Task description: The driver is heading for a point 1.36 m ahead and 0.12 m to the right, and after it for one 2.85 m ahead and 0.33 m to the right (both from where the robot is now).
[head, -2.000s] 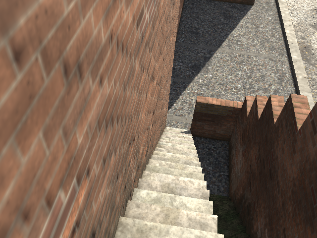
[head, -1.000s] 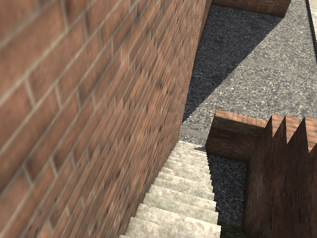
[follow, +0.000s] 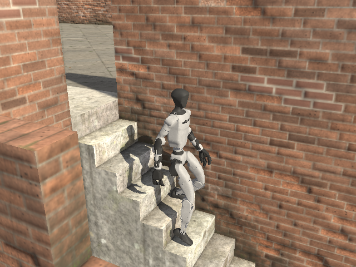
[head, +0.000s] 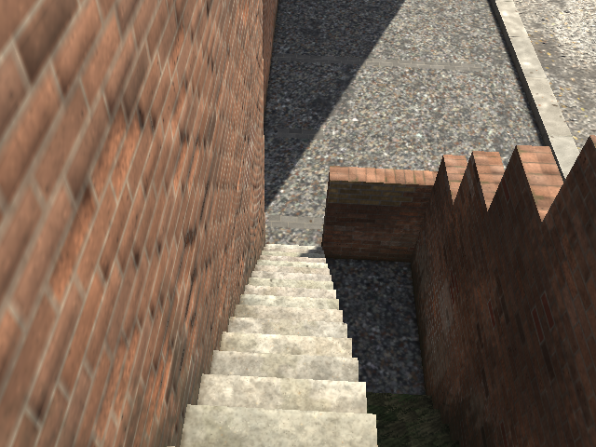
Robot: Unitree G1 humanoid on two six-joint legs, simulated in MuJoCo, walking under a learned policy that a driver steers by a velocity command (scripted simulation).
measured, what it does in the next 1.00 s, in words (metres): goes down: right foot 0.22 m lower, then left foot 0.21 m lower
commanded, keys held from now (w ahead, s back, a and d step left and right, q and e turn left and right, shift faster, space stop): w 0.66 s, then no key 0.34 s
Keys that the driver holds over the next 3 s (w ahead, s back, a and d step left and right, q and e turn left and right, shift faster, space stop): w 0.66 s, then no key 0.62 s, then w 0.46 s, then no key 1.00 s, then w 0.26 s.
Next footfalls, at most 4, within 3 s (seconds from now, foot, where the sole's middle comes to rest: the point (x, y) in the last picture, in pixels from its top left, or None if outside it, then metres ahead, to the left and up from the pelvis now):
0.04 right None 0.09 -0.15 -0.85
0.68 left None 0.33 0.06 -1.07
0.98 right None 0.41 -0.15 -1.06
1.20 right None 0.48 -0.17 -1.13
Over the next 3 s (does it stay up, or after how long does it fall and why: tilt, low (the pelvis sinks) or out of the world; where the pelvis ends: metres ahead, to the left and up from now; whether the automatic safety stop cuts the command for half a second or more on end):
stays up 1.03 -0.12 -0.93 its command is cut before an obstacle from the start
